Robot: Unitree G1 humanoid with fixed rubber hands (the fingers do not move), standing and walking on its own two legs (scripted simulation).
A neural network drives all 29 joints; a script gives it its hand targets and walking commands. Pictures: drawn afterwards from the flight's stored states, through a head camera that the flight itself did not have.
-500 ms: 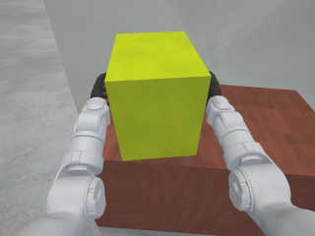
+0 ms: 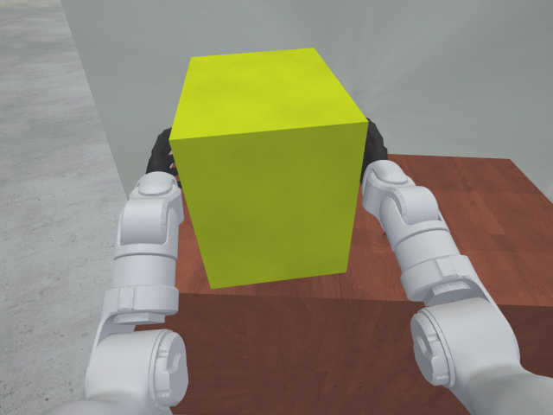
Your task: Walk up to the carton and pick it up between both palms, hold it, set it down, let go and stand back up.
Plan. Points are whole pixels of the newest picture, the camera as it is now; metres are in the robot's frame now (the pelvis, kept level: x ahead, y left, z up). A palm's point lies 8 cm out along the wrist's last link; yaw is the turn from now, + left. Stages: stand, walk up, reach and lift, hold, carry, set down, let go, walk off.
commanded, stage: reach and lift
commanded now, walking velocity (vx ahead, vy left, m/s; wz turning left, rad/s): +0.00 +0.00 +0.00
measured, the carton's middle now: (265, 160) +0.44 +0.00 +0.19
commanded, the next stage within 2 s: hold in 0.78 s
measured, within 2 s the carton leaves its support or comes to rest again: neither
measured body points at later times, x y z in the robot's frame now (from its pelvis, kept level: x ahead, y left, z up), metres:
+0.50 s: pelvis +0.00 +0.00 +0.00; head -0.06 +0.01 +0.45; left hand +0.40 +0.15 +0.22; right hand +0.39 -0.16 +0.24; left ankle +0.03 +0.12 -0.75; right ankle +0.01 -0.12 -0.75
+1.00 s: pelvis +0.00 +0.00 +0.00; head -0.07 +0.01 +0.44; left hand +0.38 +0.15 +0.24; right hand +0.38 -0.15 +0.27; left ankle +0.03 +0.12 -0.75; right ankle +0.01 -0.12 -0.75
